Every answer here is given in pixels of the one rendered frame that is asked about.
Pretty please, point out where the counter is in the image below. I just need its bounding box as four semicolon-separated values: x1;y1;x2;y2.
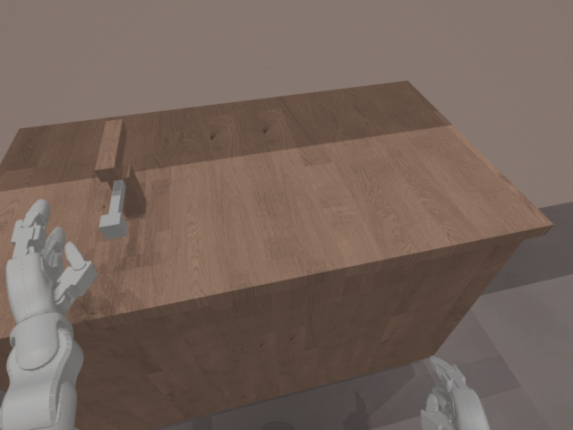
0;81;554;430

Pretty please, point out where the tap lever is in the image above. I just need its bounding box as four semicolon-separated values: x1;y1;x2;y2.
99;179;127;239

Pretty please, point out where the right robot hand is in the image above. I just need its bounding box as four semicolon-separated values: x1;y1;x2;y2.
421;356;490;430

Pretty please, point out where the left robot hand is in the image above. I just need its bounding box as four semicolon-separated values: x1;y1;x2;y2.
5;199;98;324

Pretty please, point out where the left robot forearm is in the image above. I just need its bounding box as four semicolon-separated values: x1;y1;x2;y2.
0;313;83;430

